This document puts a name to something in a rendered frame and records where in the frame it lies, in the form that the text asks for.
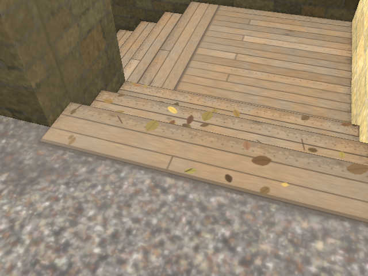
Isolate stairs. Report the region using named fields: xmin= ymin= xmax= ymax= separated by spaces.
xmin=116 ymin=12 xmax=182 ymax=83
xmin=90 ymin=81 xmax=368 ymax=166

